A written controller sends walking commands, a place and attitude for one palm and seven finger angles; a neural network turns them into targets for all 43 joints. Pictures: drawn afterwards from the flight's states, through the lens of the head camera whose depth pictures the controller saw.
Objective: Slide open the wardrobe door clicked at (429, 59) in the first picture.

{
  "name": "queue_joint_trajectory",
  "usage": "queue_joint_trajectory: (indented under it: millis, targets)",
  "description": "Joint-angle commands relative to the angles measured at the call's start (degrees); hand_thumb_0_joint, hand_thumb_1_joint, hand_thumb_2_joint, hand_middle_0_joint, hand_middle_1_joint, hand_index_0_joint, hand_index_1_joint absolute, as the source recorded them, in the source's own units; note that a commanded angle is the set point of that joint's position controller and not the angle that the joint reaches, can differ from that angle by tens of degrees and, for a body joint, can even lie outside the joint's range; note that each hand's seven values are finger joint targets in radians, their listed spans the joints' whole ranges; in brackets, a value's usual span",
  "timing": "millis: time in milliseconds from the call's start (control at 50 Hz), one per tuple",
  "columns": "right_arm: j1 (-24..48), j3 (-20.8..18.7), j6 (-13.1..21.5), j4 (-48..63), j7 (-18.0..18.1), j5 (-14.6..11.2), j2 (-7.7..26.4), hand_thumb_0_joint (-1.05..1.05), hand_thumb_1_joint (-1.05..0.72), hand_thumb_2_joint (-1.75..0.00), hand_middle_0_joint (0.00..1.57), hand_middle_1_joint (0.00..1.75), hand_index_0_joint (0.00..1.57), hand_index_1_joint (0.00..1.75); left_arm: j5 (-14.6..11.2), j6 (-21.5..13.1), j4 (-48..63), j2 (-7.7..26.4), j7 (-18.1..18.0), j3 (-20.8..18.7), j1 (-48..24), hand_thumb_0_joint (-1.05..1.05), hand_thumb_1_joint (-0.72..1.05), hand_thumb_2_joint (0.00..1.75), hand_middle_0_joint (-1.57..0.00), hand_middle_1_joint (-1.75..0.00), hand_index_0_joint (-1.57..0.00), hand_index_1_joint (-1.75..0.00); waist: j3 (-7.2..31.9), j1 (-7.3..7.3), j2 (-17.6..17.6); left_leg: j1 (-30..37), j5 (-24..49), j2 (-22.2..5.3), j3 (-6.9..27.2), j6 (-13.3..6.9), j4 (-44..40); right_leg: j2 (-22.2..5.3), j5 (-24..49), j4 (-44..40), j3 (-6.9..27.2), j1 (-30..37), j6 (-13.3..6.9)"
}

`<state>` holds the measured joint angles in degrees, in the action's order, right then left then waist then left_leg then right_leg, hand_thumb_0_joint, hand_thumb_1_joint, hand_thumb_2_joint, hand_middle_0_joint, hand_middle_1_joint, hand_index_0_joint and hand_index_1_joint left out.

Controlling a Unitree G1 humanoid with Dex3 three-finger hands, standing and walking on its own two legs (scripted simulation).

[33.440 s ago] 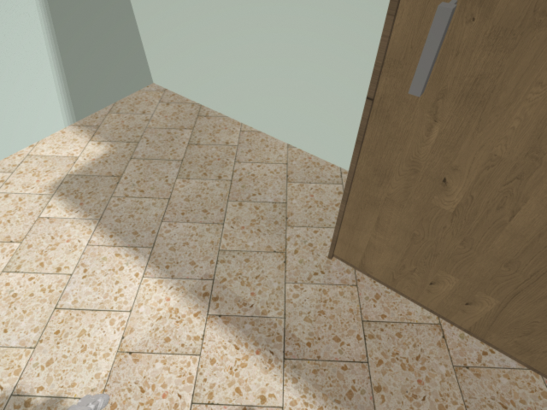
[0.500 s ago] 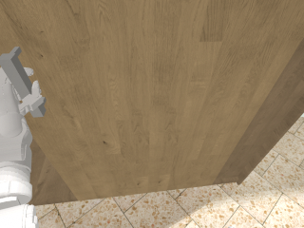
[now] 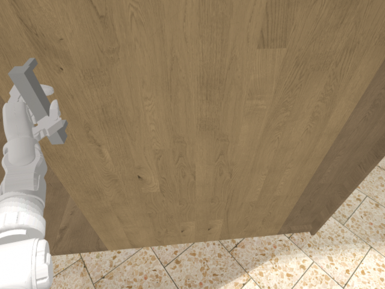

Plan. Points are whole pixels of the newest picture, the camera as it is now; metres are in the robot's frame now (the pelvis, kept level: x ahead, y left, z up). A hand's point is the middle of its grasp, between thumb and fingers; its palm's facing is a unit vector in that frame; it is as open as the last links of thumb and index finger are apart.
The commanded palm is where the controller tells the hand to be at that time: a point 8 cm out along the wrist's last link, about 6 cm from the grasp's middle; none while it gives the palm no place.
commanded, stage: stop walking and hold the door there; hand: left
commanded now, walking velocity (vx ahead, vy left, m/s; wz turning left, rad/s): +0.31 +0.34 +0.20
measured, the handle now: (46, 103) +0.43 +0.33 +0.19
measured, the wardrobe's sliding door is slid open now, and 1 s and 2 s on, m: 0.63 0.63 0.62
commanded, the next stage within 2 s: loosen the grip on the handle in 1.02 s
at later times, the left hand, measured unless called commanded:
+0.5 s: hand (55, 121) +0.39 +0.31 +0.17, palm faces +0.35 -0.93 -0.13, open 5.9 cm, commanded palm +0.36 +0.33 +0.14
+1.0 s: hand (55, 121) +0.39 +0.30 +0.17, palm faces +0.35 -0.93 -0.14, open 5.9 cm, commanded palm +0.35 +0.33 +0.14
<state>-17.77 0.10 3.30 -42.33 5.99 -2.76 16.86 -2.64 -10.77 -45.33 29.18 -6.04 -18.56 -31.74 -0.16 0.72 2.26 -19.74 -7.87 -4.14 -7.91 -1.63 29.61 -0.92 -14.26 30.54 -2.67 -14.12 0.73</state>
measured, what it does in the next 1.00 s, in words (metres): steps on the spot: left foot, then right foot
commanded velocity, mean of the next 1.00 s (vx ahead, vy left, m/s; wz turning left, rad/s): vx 0.05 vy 0.00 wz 0.03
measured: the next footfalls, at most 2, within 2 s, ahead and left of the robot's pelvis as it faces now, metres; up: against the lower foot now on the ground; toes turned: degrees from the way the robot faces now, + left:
left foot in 0.26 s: +0.09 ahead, +0.17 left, +0.00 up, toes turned +5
right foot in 0.56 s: +0.03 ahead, -0.03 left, +0.00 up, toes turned -1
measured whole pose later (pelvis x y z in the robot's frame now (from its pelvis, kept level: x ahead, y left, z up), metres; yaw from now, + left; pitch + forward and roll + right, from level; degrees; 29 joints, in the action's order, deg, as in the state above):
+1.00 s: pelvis -0.02 +0.06 +0.00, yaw +4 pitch -2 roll -1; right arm -14.9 0.6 2.1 -41.8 5.9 -2.6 16.9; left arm -5.0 -9.5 -37.9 20.2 -6.3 -9.9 -35.5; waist -2.7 -0.2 1.5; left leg -18.9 -9.6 -3.3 -6.8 -1.4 30.1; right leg 0.9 -16.4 30.0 -5.2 -12.3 -1.7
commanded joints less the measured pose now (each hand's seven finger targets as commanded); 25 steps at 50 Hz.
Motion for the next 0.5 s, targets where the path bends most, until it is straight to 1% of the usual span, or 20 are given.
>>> queue_joint_trajectory:
  millis: [0,40,60,80,100,140,160,180,200,220,240,260,280,300,340,380,400,420,440,480]
  targets:
    - [2.91,-3.46,1.16,6.91,0.17,0.14,8.05,0.0,-0.9,-0.9,0.2,0.3,0.2,0.3,1.92,-1.21,5.65,14.75,0.16,-1.79,-16.56,0.0,0.9,0.9,-0.45,-1.4,-0.45,-1.4,6.1,-0.02,-8.65,2.07,-13.14,0.35,4.52,1.47,5.45,-14.97,-12.81,-14.44,15.94,-3.03,-5.21]
    - [4.1,-3.81,0.51,6.4,-0.13,0.41,8.4,0.0,-0.9,-0.9,0.2,0.3,0.2,0.3,1.8,-1.13,5.32,15.54,-0.09,-2.71,-16.28,0.0,0.9,0.9,-0.45,-1.4,-0.45,-1.4,5.05,-1.17,-11.86,-6.7,-13.67,2.57,6.2,2.22,15.01,-21.26,-4.23,-15.39,21.06,3.93,-8.72]
    - [4.75,-3.78,0.66,6.77,-0.29,0.54,7.95,0.0,-0.9,-0.9,0.2,0.3,0.2,0.3,1.72,-1.14,6.15,14.04,0.16,-2.4,-16.17,0.0,0.9,0.9,-0.45,-1.4,-0.45,-1.4,4.87,-1.99,-13.3,-10.78,-16.74,2.15,7.95,2.23,18.99,-23.16,3.31,-14.02,21.47,7.7,-10.06]
    - [4.44,-3.68,0.86,6.62,-0.47,0.76,7.85,0.0,-0.9,-0.9,0.2,0.3,0.2,0.3,1.77,-1.26,6.69,13.76,0.29,-2.83,-16.69,0.0,0.9,0.9,-0.45,-1.4,-0.45,-1.4,5.01,-2.08,-15.42,-12.71,-18.55,1.31,9.01,2.16,19.74,-23.85,10.12,-11.95,18.8,10.61,-9.86]
    - [4.28,-3.55,0.96,6.49,-0.57,1.1,7.7,0.0,-0.9,-0.9,0.2,0.3,0.2,0.3,1.84,-1.43,6.87,13.46,0.45,-3.16,-16.56,0.0,0.9,0.9,-0.45,-1.4,-0.45,-1.4,5.5,-1.81,-16.17,-11.25,-17.75,0.88,8.47,2.22,18.29,-22.83,14.7,-10.14,14.47,10.8,-8.7]
    - [5.65,-3.51,0.67,6.3,-0.73,1.3,7.33,0.0,-0.9,-0.9,0.2,0.3,0.2,0.3,1.65,-1.7,8.23,12.9,0.99,-2.39,-17.1,0.0,0.9,0.9,-0.45,-1.4,-0.45,-1.4,4.68,-1.1,-16.17,-4.29,-15.4,1.19,6.32,2.13,10.92,-21.37,18.33,-7.56,9.32,6.7,-6.3]
    - [5.98,-3.37,0.46,6.38,-0.76,1.38,6.27,0.0,-0.9,-0.9,0.2,0.3,0.2,0.3,1.66,-1.87,8.93,10.63,1.19,-1.12,-16.68,0.0,0.9,0.9,-0.45,-1.4,-0.45,-1.4,5.03,-0.99,-15.19,0.25,-12.71,2.38,3.7,2.38,6.09,-20.32,18.28,-6.56,7.33,4.35,-5.0]
    - [5.99,-3.44,0.18,6.23,-0.87,1.32,5.94,0.0,-0.9,-0.9,0.2,0.3,0.2,0.3,1.39,-2.05,10.67,9.26,1.27,0.15,-18.07,0.0,0.9,0.9,-0.45,-1.4,-0.45,-1.4,5.53,-0.1,-15.71,5.72,-7.28,3.08,2.22,2.69,0.77,-19.62,16.09,-4.28,5.7,1.2,-3.46]
    - [6.75,-3.52,-0.03,6.4,-0.97,1.31,5.38,0.0,-0.9,-0.9,0.2,0.3,0.2,0.3,1.22,-2.59,13.19,6.59,1.49,2.4,-19.39,0.0,0.9,0.9,-0.45,-1.4,-0.45,-1.4,6.18,0.27,-13.53,10.22,-2.17,3.3,0.33,2.85,-2.46,-17.57,12.63,-1.14,3.12,-1.64,-2.14]
    - [7.01,-3.93,0.06,6.82,-0.82,1.34,6.13,0.0,-0.9,-0.9,0.2,0.3,0.2,0.3,1.17,-3.52,16.34,5.63,1.66,2.88,-20.61,0.0,0.9,0.9,-0.45,-1.4,-0.45,-1.4,7.49,0.0,-6.4,13.42,1.57,-0.38,3.09,1.7,-4.65,-13.11,9.41,4.43,0.46,-4.87,-0.81]
    - [7.38,-4.55,-0.08,7.63,-0.56,0.92,7.74,0.0,-0.9,-0.9,0.2,0.3,0.2,0.3,0.79,-4.5,19.14,3.76,2.03,4.66,-21.15,0.0,0.9,0.9,-0.45,-1.4,-0.45,-1.4,7.62,0.06,5.44,15.33,9.37,-8.0,12.0,-1.6,-4.58,-6.45,1.63,12.18,-3.45,-9.65,1.68]
    - [5.79,-4.04,-0.23,8.66,-0.99,0.43,6.79,0.0,-0.9,-0.9,0.2,0.3,0.2,0.3,0.52,-4.77,20.3,-0.12,2.57,7.54,-19.79,0.0,0.9,0.9,-0.45,-1.4,-0.45,-1.4,11.07,0.17,9.67,14.35,13.62,-13.9,19.04,-5.74,-8.47,-2.9,-15.37,21.46,-3.43,-10.24,2.05]
    - [6.87,-2.79,0.39,9.92,-1.21,0.81,4.64,0.0,-0.9,-0.9,0.2,0.3,0.2,0.3,0.56,-4.98,25.35,-4.82,3.0,11.51,-21.21,0.0,0.9,0.9,-0.45,-1.4,-0.45,-1.4,11.77,1.16,9.73,14.6,11.07,-15.87,24.54,-8.28,-10.87,-2.53,-19.59,27.38,-1.29,-12.24,1.49]
    - [7.22,-2.81,0.71,9.41,-0.94,0.7,4.91,0.0,-0.9,-0.9,0.2,0.3,0.2,0.3,0.57,-4.68,27.32,-3.17,2.5,9.9,-21.9,0.0,0.9,0.9,-0.45,-1.4,-0.45,-1.4,12.47,0.83,5.82,16.62,12.56,-16.71,24.31,-9.02,-9.51,-3.2,-17.79,28.0,0.61,-13.36,1.05]
    - [6.78,-2.65,1.26,8.78,-0.68,0.54,5.08,0.0,-0.9,-0.9,0.2,0.3,0.2,0.3,-0.1,-3.04,29.9,-4.71,2.14,12.08,-22.27,0.0,0.9,0.9,-0.45,-1.4,-0.45,-1.4,14.15,0.76,0.87,20.21,18.11,-15.47,21.07,-8.26,-7.32,-2.88,-13.82,23.77,1.6,-12.39,1.27]
    - [7.38,-1.9,1.76,8.76,-0.95,0.81,4.89,0.0,-0.9,-0.9,0.2,0.3,0.2,0.3,0.2,-1.77,29.84,-5.76,2.01,12.9,-22.5,0.0,0.9,0.9,-0.45,-1.4,-0.45,-1.4,13.92,0.73,4.97,18.34,15.94,-14.67,17.23,-7.26,-8.04,-2.35,-11.72,19.66,1.15,-9.45,0.99]
    - [7.52,-1.37,2.06,8.92,-1.05,0.96,4.55,0.0,-0.9,-0.9,0.2,0.3,0.2,0.3,0.08,-1.38,30.21,-5.98,1.99,13.3,-23.39,0.0,0.9,0.9,-0.45,-1.4,-0.45,-1.4,13.9,0.78,6.51,17.41,12.99,-14.58,17.02,-6.98,-8.82,-1.98,-11.4,17.17,0.87,-7.91,0.84]
    - [7.58,-1.1,2.12,8.85,-1.04,1.13,4.7,0.0,-0.9,-0.9,0.2,0.3,0.2,0.3,0.17,-1.02,29.32,-3.33,1.67,11.12,-23.28,0.0,0.9,0.9,-0.45,-1.4,-0.45,-1.4,14.19,0.44,7.34,16.76,10.52,-14.87,16.99,-6.91,-9.25,-1.67,-11.07,14.68,0.88,-6.47,0.62]
    - [7.28,-0.85,1.99,8.87,-0.85,1.34,5.12,0.0,-0.9,-0.9,0.2,0.3,0.2,0.3,0.26,-0.47,27.83,-0.75,1.49,9.37,-22.43,0.0,0.9,0.9,-0.45,-1.4,-0.45,-1.4,13.66,0.18,6.07,15.6,9.25,-14.59,17.04,-6.6,-9.32,-1.12,-10.42,12.26,0.73,-4.87,0.55]
    - [8.24,-0.25,2.12,9.69,-1.2,1.27,4.53,0.0,-0.9,-0.9,0.2,0.3,0.2,0.3,-0.05,-0.02,28.74,-4.31,1.86,12.44,-24.49,0.0,0.9,0.9,-0.45,-1.4,-0.45,-1.4,14.34,0.08,6.33,15.45,7.03,-14.79,16.12,-5.79,-8.27,-0.54,-8.77,5.46,0.25,-1.71,0.21]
